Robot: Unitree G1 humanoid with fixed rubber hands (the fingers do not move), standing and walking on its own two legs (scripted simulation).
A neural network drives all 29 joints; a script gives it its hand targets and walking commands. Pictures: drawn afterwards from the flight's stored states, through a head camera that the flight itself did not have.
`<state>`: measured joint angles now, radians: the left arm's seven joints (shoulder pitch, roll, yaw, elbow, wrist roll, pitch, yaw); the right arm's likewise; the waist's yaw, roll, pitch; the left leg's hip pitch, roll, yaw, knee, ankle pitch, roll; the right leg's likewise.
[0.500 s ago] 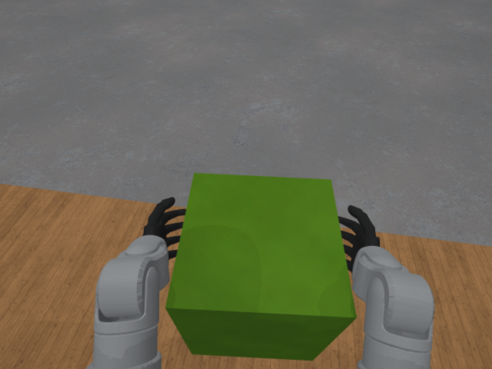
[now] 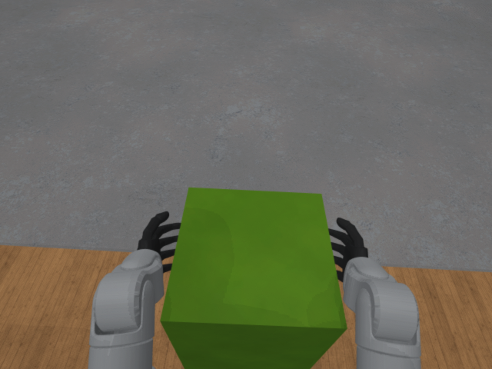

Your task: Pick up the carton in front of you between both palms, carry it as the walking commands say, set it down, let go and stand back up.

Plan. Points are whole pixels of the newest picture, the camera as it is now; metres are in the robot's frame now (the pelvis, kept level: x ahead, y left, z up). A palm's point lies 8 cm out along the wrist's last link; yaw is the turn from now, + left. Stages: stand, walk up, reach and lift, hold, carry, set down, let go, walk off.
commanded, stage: carry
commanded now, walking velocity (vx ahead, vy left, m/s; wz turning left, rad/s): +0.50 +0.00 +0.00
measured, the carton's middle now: (250, 285) +0.26 +0.00 -0.02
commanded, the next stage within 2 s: none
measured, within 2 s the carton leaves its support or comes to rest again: neither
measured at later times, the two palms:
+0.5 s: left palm (184, 84) +0.66 +0.14 +0.09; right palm (315, 82) +0.70 -0.16 +0.09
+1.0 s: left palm (208, 24) +1.01 +0.12 +0.07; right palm (308, 31) +0.98 -0.18 +0.07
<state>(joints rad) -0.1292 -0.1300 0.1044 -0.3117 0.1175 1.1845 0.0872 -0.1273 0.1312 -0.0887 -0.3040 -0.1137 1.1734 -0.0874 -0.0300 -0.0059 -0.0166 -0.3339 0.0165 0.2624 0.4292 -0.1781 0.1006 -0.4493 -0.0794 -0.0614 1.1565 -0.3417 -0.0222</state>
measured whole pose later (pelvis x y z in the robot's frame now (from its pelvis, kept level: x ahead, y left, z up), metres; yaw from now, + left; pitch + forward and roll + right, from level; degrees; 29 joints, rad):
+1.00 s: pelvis +0.63 +0.00 -0.02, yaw +1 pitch +6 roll -1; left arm -0.60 -0.08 0.26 -0.13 0.10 1.20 0.12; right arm -0.61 0.05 -0.21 -0.06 -0.02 1.16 -0.15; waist -0.13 0.01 0.09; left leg -0.33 -0.05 0.06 0.62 -0.40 0.09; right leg -0.69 0.00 0.02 1.07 -0.34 -0.03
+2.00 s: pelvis +1.35 -0.04 -0.12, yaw +0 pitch +6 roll -2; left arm -0.25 -0.15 0.15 -0.27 0.12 1.11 0.11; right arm -0.28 0.16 -0.19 -0.24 -0.09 1.11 -0.09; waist -0.04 0.01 -0.09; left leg -0.08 0.04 0.12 0.28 -0.30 0.02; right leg -0.52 -0.03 -0.13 0.50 -0.12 0.03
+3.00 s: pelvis +1.97 -0.04 -0.14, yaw +2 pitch +3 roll +0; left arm -0.15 -0.13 0.10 -0.38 0.11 1.23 0.09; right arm -0.15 0.13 -0.09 -0.38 -0.11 1.23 -0.08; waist -0.01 0.02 -0.14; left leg 0.01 0.08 0.19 0.42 -0.46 -0.04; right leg -0.45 -0.06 -0.21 0.46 -0.07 -0.03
